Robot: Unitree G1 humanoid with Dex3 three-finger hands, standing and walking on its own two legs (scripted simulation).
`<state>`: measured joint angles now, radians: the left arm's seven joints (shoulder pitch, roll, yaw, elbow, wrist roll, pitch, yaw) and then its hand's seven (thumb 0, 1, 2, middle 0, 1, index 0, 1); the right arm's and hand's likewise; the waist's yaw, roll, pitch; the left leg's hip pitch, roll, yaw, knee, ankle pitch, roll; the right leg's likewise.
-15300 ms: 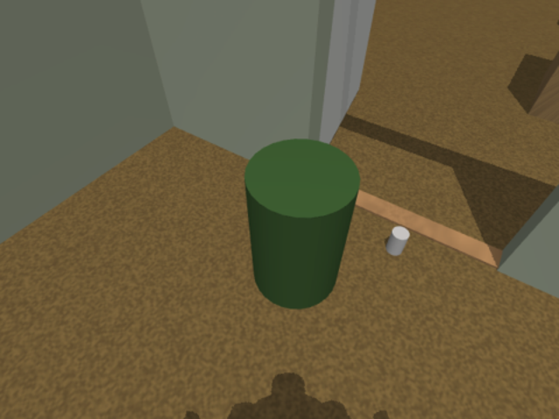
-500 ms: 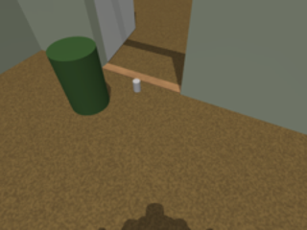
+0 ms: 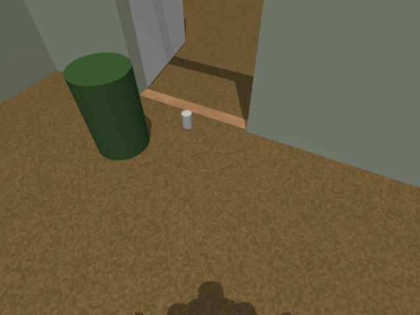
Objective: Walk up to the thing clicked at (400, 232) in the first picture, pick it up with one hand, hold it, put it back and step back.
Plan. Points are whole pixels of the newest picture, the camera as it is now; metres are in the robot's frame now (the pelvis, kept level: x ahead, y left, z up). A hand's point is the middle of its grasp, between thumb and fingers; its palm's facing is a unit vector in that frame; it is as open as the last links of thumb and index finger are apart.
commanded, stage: walk up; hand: left
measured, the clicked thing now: (187, 119) +1.49 +0.18 -0.73
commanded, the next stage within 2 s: none
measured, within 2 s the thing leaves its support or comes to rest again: neither
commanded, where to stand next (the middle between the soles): +1.10 -0.03 m, yaw -2 degrees
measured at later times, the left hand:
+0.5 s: hand (54, 311) +0.18 +0.35 -0.17, palm faces -0.06 -0.95 -0.31, open 7.4 cm
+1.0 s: hand (129, 184) +0.49 +0.25 -0.13, palm faces -0.08 -0.93 -0.36, open 7.4 cm
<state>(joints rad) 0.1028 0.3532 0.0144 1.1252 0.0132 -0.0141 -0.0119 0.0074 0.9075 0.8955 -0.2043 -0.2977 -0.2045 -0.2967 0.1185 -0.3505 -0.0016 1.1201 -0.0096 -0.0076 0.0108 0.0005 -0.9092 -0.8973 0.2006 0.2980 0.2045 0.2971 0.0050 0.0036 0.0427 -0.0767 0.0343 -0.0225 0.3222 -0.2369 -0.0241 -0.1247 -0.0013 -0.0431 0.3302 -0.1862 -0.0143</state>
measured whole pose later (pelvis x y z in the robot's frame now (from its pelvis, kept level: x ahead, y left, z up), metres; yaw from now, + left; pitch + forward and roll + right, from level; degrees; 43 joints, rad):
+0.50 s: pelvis +0.11 +0.08 -0.01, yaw -2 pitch -3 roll +0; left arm 0.24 0.46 0.08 1.00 0.02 -0.01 -0.09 0.01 0.91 0.90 -0.20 -0.30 -0.20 -0.30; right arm 0.33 -0.38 -0.08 0.99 -0.02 -0.07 0.05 0.00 -0.91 -0.90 0.20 0.30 0.21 0.30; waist -0.02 -0.08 0.04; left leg -0.13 0.02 0.10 0.43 -0.25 0.02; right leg -0.51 -0.01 0.08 1.01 -0.25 0.00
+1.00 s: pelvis +0.37 +0.00 -0.01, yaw -6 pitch -2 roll +2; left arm 0.20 0.36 0.05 0.87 -0.01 -0.08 -0.05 0.00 0.91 0.90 -0.21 -0.30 -0.21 -0.30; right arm 0.27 -0.42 -0.05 0.88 0.01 -0.05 0.04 0.00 -0.91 -0.90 0.20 0.30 0.20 0.30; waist 0.01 0.02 0.09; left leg -0.43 0.04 -0.05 1.13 -0.34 0.03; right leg -0.19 -0.02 -0.03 0.48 -0.25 -0.04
